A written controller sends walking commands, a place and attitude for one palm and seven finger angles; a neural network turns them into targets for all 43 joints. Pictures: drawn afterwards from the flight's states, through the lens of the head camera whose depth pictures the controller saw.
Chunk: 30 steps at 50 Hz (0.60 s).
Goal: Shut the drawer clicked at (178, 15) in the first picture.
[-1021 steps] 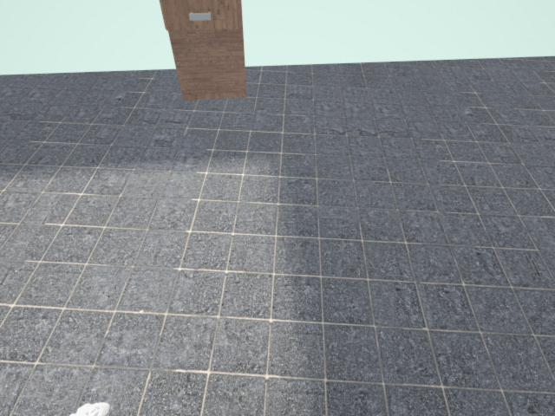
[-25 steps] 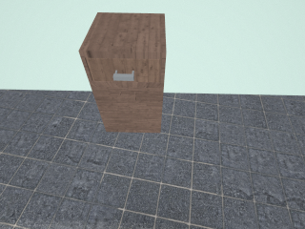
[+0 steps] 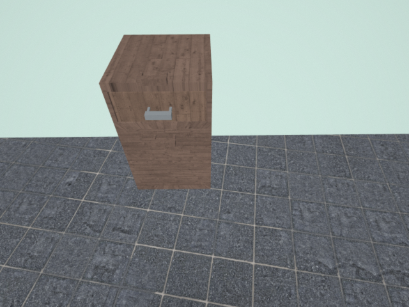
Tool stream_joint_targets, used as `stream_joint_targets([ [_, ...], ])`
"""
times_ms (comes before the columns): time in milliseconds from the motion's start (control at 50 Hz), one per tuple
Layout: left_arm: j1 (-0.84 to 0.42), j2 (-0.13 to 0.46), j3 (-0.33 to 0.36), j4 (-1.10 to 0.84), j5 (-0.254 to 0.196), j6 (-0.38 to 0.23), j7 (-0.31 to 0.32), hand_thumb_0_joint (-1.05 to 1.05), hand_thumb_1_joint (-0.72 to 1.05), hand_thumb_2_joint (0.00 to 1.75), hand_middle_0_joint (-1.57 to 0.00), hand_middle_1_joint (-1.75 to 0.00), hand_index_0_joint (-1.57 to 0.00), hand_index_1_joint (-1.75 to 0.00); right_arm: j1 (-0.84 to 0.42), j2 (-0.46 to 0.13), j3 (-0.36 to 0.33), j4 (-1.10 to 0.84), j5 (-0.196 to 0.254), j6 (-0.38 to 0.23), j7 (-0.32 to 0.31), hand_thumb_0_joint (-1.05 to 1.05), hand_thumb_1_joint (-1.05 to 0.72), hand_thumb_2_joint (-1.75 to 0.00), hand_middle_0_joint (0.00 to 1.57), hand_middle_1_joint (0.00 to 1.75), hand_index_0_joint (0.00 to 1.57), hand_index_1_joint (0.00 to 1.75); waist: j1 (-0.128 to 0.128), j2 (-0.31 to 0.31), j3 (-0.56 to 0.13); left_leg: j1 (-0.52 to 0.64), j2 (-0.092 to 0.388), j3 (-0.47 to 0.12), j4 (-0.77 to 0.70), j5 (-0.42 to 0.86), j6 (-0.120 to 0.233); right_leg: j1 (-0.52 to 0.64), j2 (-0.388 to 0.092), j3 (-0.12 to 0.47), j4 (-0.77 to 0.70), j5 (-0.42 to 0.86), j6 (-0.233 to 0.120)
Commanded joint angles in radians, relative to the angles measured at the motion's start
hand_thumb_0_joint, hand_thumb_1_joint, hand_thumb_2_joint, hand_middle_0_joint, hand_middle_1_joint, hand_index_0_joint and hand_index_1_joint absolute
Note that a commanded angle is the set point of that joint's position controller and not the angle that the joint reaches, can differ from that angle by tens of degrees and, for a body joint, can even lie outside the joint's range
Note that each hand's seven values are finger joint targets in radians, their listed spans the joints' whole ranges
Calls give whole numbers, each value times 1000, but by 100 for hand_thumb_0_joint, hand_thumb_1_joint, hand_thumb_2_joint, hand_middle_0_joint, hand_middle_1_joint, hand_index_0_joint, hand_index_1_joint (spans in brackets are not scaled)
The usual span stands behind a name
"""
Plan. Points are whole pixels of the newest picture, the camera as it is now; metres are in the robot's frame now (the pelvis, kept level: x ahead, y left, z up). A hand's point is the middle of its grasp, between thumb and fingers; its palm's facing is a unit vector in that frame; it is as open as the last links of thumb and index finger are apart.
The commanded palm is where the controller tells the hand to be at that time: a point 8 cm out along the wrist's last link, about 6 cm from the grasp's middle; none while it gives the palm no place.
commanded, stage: let the arm hang, fingers relaxed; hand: left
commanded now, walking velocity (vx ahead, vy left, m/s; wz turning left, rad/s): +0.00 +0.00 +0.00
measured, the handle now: (159, 112) +0.85 +0.24 -0.17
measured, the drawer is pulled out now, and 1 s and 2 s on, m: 0.00 0.00 0.00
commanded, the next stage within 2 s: look to check the result in 0.06 s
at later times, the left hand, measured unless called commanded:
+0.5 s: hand out of the picture -0.01 +0.14 -0.17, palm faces +0.05 -0.98 -0.18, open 7.3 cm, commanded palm none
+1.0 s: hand out of the picture +0.00 +0.13 -0.17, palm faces +0.06 -0.98 -0.19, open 7.3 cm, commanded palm none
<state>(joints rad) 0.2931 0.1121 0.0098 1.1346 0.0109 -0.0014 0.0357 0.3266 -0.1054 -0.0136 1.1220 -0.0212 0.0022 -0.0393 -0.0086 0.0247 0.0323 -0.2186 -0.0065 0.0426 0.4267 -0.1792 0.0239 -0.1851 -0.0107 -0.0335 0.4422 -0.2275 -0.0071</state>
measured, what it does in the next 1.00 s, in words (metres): stands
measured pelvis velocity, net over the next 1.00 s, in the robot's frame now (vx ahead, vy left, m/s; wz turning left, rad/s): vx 0.02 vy -0.03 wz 0.01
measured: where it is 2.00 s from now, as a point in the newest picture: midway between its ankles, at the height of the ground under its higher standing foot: outside the picture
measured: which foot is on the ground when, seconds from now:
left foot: down 0.00-1.00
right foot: down 0.00-1.00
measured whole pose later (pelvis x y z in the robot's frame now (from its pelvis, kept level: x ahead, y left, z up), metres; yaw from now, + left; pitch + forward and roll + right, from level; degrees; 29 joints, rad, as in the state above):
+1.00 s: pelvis +0.02 -0.03 +0.00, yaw +0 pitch -2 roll +0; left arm 0.29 0.10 0.01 1.15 0.00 -0.01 0.04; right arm 0.31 -0.11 -0.01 1.14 -0.02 0.01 -0.05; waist 0.00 0.03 0.06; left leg -0.19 0.04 0.02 0.41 -0.19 -0.03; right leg -0.14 0.04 -0.06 0.41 -0.24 -0.05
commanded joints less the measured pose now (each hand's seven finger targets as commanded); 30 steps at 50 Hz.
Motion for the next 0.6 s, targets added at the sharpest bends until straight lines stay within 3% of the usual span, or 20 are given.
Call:
stream_joint_targets([
  [0,76,92,21,-15,1,-11,5,0,90,90,-20,-30,-20,-30,92,-75,-16,-15,4,-6,-2,0,-90,-90,20,30,20,30,-2,-11,87,0,92,-109,-104,-28,17,-83,-68,73,-113,-38,-43],
  [120,74,99,22,-15,0,-11,4,0,90,90,-20,-30,-20,-30,94,-78,-16,-12,4,-1,0,0,-90,-90,20,30,20,30,-3,-27,84,7,87,-100,-96,-44,13,-92,-72,81,-131,-76,-47],
  [360,79,94,20,-4,-2,-16,6,0,90,90,-20,-30,-20,-30,87,-77,-13,-6,6,-4,-5,0,-90,-90,20,30,20,30,-2,-11,51,43,95,-86,-73,53,7,-59,-72,81,-129,3,-49],
  [580,73,89,20,-3,-2,-17,8,0,90,90,-20,-30,-20,-30,71,-69,-13,0,5,-3,-6,0,-90,-90,20,30,20,30,-2,-13,76,48,96,-79,-72,55,1,-68,-74,84,-146,7,-49],
])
